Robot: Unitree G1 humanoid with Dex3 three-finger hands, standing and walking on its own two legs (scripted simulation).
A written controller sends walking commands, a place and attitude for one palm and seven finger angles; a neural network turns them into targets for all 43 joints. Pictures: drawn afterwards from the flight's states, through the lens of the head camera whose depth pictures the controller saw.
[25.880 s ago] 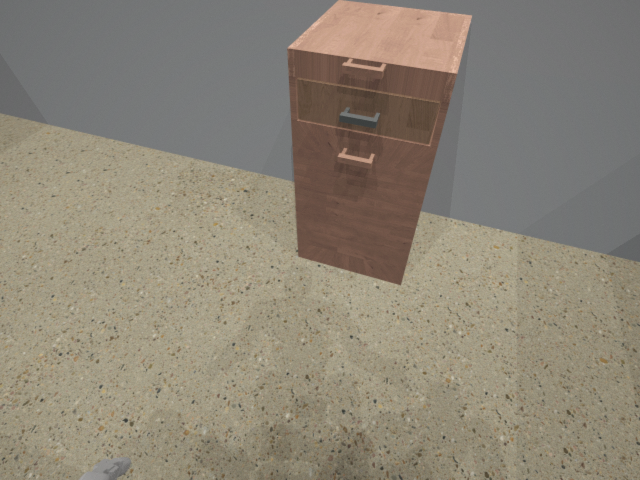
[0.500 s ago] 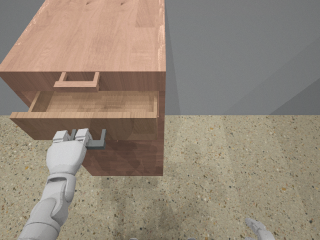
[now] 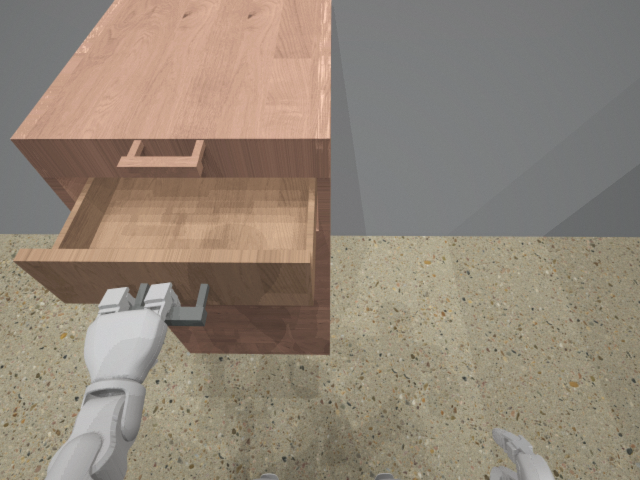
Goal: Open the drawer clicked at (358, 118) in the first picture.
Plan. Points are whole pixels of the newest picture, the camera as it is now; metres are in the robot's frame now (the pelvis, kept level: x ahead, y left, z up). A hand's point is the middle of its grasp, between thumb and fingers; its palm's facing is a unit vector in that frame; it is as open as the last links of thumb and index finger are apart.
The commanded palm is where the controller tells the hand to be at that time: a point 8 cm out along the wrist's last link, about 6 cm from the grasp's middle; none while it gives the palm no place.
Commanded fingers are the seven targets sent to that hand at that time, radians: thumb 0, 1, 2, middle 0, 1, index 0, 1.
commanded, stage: pull the drawer open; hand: left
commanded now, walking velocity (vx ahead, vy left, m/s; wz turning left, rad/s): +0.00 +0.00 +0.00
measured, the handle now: (170, 303) +0.35 +0.22 -0.01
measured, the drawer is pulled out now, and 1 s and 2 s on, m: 0.15 0.25 0.30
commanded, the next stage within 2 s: open the thumb to release the handle in 1.52 s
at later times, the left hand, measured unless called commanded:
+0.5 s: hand (134, 392) +0.23 +0.25 -0.03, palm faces -0.04 -0.06 -1.00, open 5.9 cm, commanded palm +0.20 +0.25 +0.03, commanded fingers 0.00 0.90 0.90 -0.40 -1.35 -0.40 -1.35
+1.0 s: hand (120, 440) +0.18 +0.25 -0.03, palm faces -0.07 -0.07 -0.99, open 6.0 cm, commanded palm +0.14 +0.25 +0.03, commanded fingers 0.00 0.90 0.90 -0.40 -1.35 -0.40 -1.35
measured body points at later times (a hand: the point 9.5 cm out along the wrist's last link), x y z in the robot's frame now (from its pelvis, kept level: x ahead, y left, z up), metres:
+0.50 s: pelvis +0.00 +0.00 +0.00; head +0.05 -0.01 +0.44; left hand +0.23 +0.25 +0.02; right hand +0.17 -0.25 -0.11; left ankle -0.02 +0.12 -0.69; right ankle -0.01 -0.11 -0.69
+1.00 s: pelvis +0.00 +0.00 -0.01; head +0.06 -0.01 +0.44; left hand +0.18 +0.25 +0.02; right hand +0.20 -0.23 -0.11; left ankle -0.02 +0.12 -0.69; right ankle -0.01 -0.11 -0.69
